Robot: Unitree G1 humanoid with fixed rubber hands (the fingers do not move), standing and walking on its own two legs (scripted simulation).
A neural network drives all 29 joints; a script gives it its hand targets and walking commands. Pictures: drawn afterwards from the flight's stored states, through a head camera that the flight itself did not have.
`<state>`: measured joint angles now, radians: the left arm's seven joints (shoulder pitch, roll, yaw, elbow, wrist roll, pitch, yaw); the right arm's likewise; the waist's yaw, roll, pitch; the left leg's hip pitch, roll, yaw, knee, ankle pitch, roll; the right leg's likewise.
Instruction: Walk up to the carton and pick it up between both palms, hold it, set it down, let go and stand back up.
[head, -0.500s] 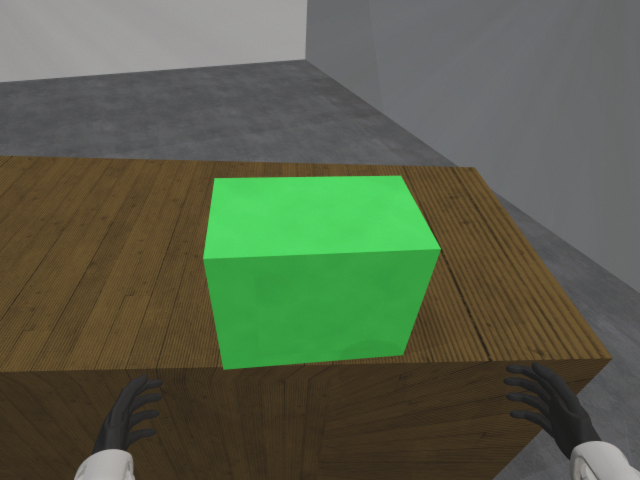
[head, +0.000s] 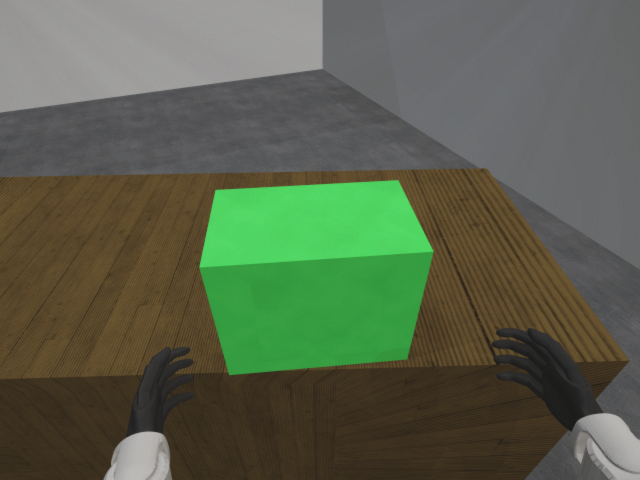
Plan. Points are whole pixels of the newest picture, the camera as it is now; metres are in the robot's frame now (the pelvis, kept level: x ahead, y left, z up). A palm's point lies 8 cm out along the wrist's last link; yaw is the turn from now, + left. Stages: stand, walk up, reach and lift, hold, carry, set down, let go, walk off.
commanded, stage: reach and lift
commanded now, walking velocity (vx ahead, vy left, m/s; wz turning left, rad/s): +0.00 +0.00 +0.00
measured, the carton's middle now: (314, 277) +0.43 +0.02 +0.05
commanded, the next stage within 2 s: none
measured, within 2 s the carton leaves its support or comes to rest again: neither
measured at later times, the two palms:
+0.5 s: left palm (134, 360) +0.26 +0.23 +0.09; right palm (533, 346) +0.27 -0.24 +0.09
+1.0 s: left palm (128, 287) +0.33 +0.24 +0.14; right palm (499, 267) +0.35 -0.22 +0.14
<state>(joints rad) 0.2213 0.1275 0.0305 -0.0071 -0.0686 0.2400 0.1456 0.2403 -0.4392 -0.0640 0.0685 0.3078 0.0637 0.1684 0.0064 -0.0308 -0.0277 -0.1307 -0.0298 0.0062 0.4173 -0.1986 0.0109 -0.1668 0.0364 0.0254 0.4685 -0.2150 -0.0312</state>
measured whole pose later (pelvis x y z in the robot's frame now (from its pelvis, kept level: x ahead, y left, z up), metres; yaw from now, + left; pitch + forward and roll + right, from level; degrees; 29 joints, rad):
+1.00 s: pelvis +0.02 +0.00 +0.00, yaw +0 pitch -2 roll +1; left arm -0.26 0.30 0.13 -0.08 -0.16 0.65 0.10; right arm -0.28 -0.44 -0.06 0.12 0.41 0.40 0.07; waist 0.03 0.00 0.02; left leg -0.14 -0.03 0.01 0.40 -0.22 0.01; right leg -0.17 0.04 0.03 0.44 -0.23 -0.03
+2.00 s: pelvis +0.02 +0.01 +0.00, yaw +0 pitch -2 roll +1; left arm -0.77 0.26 0.13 0.66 -0.17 0.39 0.06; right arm -0.80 -0.46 -0.06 0.81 0.38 0.25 0.08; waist 0.06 0.00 0.05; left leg -0.15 -0.03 0.01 0.40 -0.22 0.01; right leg -0.17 0.04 0.03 0.43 -0.22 -0.03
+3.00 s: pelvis +0.02 +0.01 +0.00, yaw +0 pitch +4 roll +1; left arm -0.74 0.11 0.13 0.98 -0.12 -0.03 0.10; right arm -0.78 -0.33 0.02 1.03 0.25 -0.04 0.02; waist 0.09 0.00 -0.03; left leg -0.27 -0.03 0.01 0.40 -0.20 0.02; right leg -0.30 0.04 0.02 0.43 -0.20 -0.03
